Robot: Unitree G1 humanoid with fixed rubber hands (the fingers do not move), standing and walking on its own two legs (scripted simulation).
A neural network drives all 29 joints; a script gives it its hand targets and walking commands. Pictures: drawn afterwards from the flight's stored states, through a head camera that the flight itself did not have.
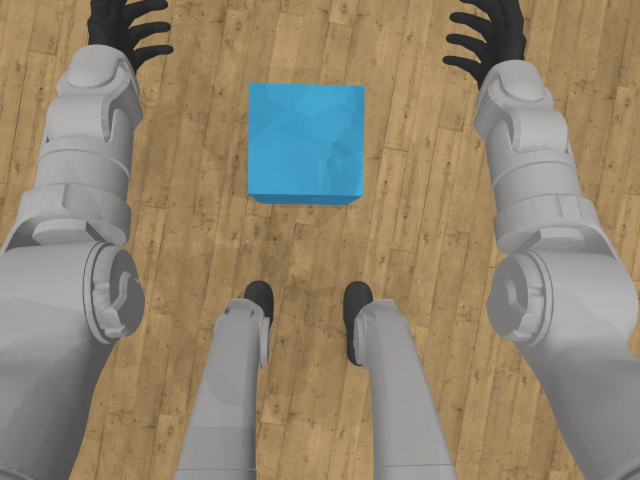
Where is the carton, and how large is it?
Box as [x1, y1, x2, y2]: [248, 82, 364, 204]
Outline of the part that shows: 249,82 248,193 261,203 347,204 361,196 363,165 364,86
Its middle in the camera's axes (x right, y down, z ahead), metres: -0.03 -0.18 +0.83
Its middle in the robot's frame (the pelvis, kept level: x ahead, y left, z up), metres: +0.52 +0.01 -0.52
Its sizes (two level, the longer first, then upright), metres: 0.210 0.200 0.250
